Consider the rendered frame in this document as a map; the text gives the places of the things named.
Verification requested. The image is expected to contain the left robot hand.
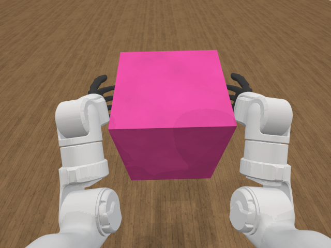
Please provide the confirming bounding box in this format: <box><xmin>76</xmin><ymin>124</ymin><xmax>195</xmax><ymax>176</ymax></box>
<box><xmin>88</xmin><ymin>75</ymin><xmax>115</xmax><ymax>117</ymax></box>

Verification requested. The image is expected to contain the robot right forearm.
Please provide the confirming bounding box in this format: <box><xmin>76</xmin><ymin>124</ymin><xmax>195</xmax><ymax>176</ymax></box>
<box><xmin>234</xmin><ymin>92</ymin><xmax>295</xmax><ymax>223</ymax></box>

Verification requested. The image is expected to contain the right robot hand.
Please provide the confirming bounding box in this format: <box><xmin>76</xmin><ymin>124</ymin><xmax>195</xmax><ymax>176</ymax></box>
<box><xmin>226</xmin><ymin>73</ymin><xmax>252</xmax><ymax>112</ymax></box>

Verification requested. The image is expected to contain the robot left forearm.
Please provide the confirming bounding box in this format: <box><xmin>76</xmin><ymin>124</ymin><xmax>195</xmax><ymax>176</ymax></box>
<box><xmin>55</xmin><ymin>94</ymin><xmax>110</xmax><ymax>228</ymax></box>

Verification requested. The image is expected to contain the robot left upper arm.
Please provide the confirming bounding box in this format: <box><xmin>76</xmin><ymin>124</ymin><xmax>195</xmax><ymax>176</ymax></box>
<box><xmin>25</xmin><ymin>188</ymin><xmax>122</xmax><ymax>248</ymax></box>

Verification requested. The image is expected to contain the robot right upper arm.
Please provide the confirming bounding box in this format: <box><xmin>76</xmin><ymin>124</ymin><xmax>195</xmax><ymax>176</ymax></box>
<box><xmin>230</xmin><ymin>186</ymin><xmax>331</xmax><ymax>248</ymax></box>

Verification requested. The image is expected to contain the carton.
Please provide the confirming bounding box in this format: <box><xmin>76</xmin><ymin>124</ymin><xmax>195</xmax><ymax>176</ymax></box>
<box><xmin>108</xmin><ymin>50</ymin><xmax>237</xmax><ymax>180</ymax></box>

